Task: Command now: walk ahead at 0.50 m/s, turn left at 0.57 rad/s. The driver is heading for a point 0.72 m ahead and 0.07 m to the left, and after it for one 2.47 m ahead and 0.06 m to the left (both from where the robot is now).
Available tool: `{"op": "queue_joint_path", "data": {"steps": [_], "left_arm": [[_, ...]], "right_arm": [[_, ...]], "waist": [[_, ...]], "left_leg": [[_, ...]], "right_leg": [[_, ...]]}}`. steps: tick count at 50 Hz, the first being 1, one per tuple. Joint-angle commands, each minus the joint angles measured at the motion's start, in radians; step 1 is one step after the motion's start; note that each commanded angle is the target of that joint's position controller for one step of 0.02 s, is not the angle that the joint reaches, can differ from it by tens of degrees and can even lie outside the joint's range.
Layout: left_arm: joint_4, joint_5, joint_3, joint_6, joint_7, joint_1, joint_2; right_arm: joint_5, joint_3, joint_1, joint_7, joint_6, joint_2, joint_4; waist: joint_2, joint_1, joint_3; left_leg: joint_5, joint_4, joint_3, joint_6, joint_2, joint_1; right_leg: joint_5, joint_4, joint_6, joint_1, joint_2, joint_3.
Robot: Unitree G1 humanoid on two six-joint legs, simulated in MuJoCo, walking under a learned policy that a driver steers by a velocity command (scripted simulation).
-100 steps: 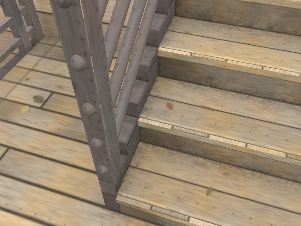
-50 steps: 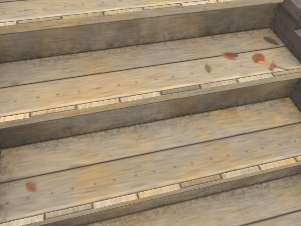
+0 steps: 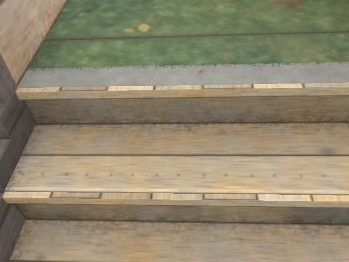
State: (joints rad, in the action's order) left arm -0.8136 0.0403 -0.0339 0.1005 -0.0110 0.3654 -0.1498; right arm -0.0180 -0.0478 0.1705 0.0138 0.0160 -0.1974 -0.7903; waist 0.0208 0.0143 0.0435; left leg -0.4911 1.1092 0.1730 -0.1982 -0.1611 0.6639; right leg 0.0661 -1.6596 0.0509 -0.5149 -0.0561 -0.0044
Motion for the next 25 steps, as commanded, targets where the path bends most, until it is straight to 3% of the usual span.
{"op": "queue_joint_path", "data": {"steps": [1, 2, 3, 5, 6, 7, 8, 9, 10, 11, 12, 13, 14, 15, 16, 17, 18, 19, 20, 21, 22, 23, 24, 25], "left_arm": [[0.221, 0.016, 0.028, 0.020, 0.011, -0.105, 0.044], [0.228, 0.013, 0.038, 0.001, 0.017, -0.102, 0.057], [0.221, 0.027, 0.052, -0.017, 0.025, -0.085, 0.087], [0.224, 0.030, 0.058, -0.031, 0.032, -0.139, 0.065], [0.229, 0.021, 0.062, -0.023, 0.038, -0.212, 0.083], [0.267, 0.026, 0.071, -0.026, 0.038, -0.291, 0.096], [0.300, 0.026, 0.084, -0.033, 0.042, -0.359, 0.120], [0.345, 0.031, 0.093, -0.034, 0.044, -0.434, 0.128], [0.409, 0.040, 0.107, -0.030, 0.043, -0.560, 0.130], [0.440, 0.040, 0.106, -0.027, 0.038, -0.626, 0.111], [0.464, 0.038, 0.101, -0.028, 0.031, -0.660, 0.093], [0.490, 0.033, 0.111, -0.039, 0.022, -0.694, 0.106], [0.503, 0.032, 0.116, -0.042, 0.021, -0.719, 0.123], [0.440, 0.009, 0.107, -0.045, 0.018, -0.553, 0.121], [0.389, -0.006, 0.079, -0.043, 0.027, -0.417, 0.064], [0.344, -0.033, 0.037, -0.051, 0.036, -0.260, -0.007], [0.307, -0.048, 0.003, -0.047, 0.050, -0.118, -0.087], [0.253, -0.013, -0.034, -0.032, 0.062, -0.007, -0.177], [0.229, -0.004, -0.059, -0.032, 0.070, -0.031, -0.258], [0.238, -0.011, -0.062, -0.058, 0.070, -0.134, -0.192], [0.178, -0.026, -0.040, -0.053, 0.061, -0.177, -0.090], [0.122, -0.024, -0.029, -0.035, 0.053, -0.190, -0.039], [0.074, -0.011, -0.017, -0.021, 0.047, -0.161, 0.005], [0.019, 0.003, -0.007, -0.007, 0.044, -0.132, 0.040]], "right_arm": [[-0.015, -0.018, 0.062, 0.006, -0.065, -0.011, -0.053], [-0.015, -0.008, 0.081, 0.001, -0.079, 0.011, -0.078], [-0.001, -0.009, 0.112, -0.009, -0.095, 0.005, -0.099], [0.005, -0.005, 0.138, -0.017, -0.109, 0.010, -0.103], [-0.004, -0.001, 0.225, -0.012, -0.117, 0.006, -0.109], [-0.005, -0.003, 0.288, -0.019, -0.127, -0.018, -0.127], [-0.009, -0.009, 0.343, -0.021, -0.137, -0.046, -0.147], [-0.005, -0.012, 0.358, -0.017, -0.143, -0.060, -0.152], [0.007, -0.015, 0.374, -0.020, -0.138, -0.076, -0.153], [0.009, -0.018, 0.384, -0.010, -0.134, -0.081, -0.157], [0.007, -0.022, 0.404, 0.004, -0.126, -0.080, -0.157], [0.021, -0.035, 0.422, 0.030, -0.106, -0.091, -0.137], [0.027, -0.039, 0.413, 0.049, -0.099, -0.090, -0.125], [0.015, -0.041, 0.299, 0.050, -0.098, -0.088, -0.077], [0.016, -0.051, 0.235, 0.041, -0.104, -0.116, -0.031], [0.018, -0.069, 0.201, 0.030, -0.123, -0.175, 0.005], [0.038, -0.085, 0.123, 0.000, -0.159, -0.225, 0.033], [0.042, -0.083, 0.060, -0.027, -0.193, -0.186, 0.065], [0.032, -0.061, 0.075, -0.053, -0.185, -0.040, 0.141], [-0.018, -0.059, 0.128, -0.060, -0.181, -0.050, 0.152], [-0.047, -0.047, 0.112, -0.058, -0.157, 0.007, 0.166], [-0.066, -0.029, 0.082, -0.050, -0.141, 0.033, 0.191], [-0.068, -0.013, 0.075, -0.036, -0.126, 0.061, 0.201], [-0.049, 0.002, 0.084, -0.029, -0.106, 0.086, 0.203]], "waist": [[-0.100, 0.036, -0.077], [-0.097, 0.050, -0.105], [-0.083, 0.068, -0.111], [-0.094, 0.060, -0.145], [-0.035, 0.001, -0.118], [-0.028, -0.017, -0.112], [0.036, -0.038, -0.089], [0.051, -0.055, -0.103], [0.021, -0.080, -0.135], [0.031, -0.103, -0.138], [0.042, -0.123, -0.108], [0.034, -0.140, -0.050], [0.024, -0.123, -0.016], [0.046, -0.031, 0.067], [0.066, 0.042, 0.193], [0.087, 0.113, 0.309], [0.085, 0.209, 0.368], [-0.010, 0.259, 0.434], [-0.350, 0.158, 0.430], [-0.246, 0.096, 0.412], [-0.114, 0.024, 0.219], [-0.009, -0.008, 0.068], [0.016, -0.023, 0.018], [0.028, -0.051, -0.040]], "left_leg": [[0.002, -0.725, -0.754, -0.072, 0.256, -0.203], [0.082, -0.714, -0.662, -0.052, 0.228, -0.181], [0.185, -0.676, -0.565, -0.016, 0.199, -0.201], [0.268, -0.651, -0.450, 0.013, 0.161, -0.158], [0.430, -0.655, -0.479, -0.010, 0.184, -0.225], [0.425, -0.688, -0.509, -0.001, 0.198, -0.278], [0.381, -0.711, -0.563, -0.005, 0.217, -0.353], [0.325, -0.745, -0.589, -0.003, 0.221, -0.387], [0.281, -0.800, -0.592, 0.019, 0.197, -0.349], [0.282, -0.840, -0.606, 0.003, 0.189, -0.356], [0.348, -0.870, -0.621, -0.030, 0.200, -0.417], [0.591, -1.013, -0.611, -0.062, 0.246, -0.446], [0.806, -1.043, -0.583, -0.065, 0.271, -0.477], [1.210, -0.968, -0.437, -0.036, 0.245, -0.394], [1.661, -0.814, -0.407, -0.016, 0.230, -0.398], [1.860, -0.664, -0.460, -0.010, 0.269, -0.462], [1.870, -0.464, -0.474, 0.004, 0.259, -0.485], [1.552, -0.144, -0.437, 0.042, 0.152, -0.374], [0.333, 0.310, -0.372, 0.130, -0.044, -0.018], [0.307, 0.644, -0.383, 0.119, 0.035, 0.069], [0.405, 0.672, -0.340, 0.097, 0.103, 0.166], [0.420, 0.705, -0.305, 0.081, 0.118, 0.238], [0.362, 0.803, -0.325, 0.056, 0.122, 0.289], [0.324, 0.855, -0.334, 0.047, 0.119, 0.321]], "right_leg": [[-0.014, -0.476, 0.036, -0.514, 0.039, -0.067], [0.015, -0.492, 0.038, -0.558, 0.031, -0.063], [0.021, -0.465, 0.042, -0.604, 0.010, -0.066], [0.009, -0.296, 0.031, -0.629, -0.023, -0.040], [0.050, -0.495, 0.025, -0.717, 0.008, 0.035], [0.098, -0.530, 0.019, -0.807, -0.003, 0.047], [0.180, -0.634, 0.024, -0.919, -0.001, 0.050], [0.233, -0.617, 0.025, -0.974, -0.011, 0.053], [0.286, -0.466, 0.023, -0.953, -0.013, 0.067], [0.313, -0.351, 0.018, -0.927, -0.014, 0.075], [0.323, -0.278, 0.015, -0.913, -0.016, 0.078], [0.327, -0.063, 0.016, -0.730, -0.023, 0.112], [0.334, 0.083, 0.031, -0.576, -0.023, 0.089], [0.351, 0.243, 0.057, -0.268, 0.027, 0.163], [0.407, 0.316, 0.081, -0.007, 0.084, 0.155], [0.398, 0.388, 0.082, 0.136, 0.094, 0.129], [0.345, 0.615, 0.078, 0.288, 0.091, 0.086], [0.413, 0.828, 0.104, 0.479, -0.029, -0.149], [0.201, 1.138, 0.237, 0.608, -0.336, -0.705], [0.409, 1.239, 0.285, 0.498, -0.342, -0.894], [0.742, 1.209, 0.254, 0.351, -0.301, -0.754], [0.750, 1.206, 0.213, 0.230, -0.285, -0.619], [0.683, 1.205, 0.184, 0.167, -0.268, -0.528], [0.599, 1.217, 0.148, 0.112, -0.253, -0.417]]}}
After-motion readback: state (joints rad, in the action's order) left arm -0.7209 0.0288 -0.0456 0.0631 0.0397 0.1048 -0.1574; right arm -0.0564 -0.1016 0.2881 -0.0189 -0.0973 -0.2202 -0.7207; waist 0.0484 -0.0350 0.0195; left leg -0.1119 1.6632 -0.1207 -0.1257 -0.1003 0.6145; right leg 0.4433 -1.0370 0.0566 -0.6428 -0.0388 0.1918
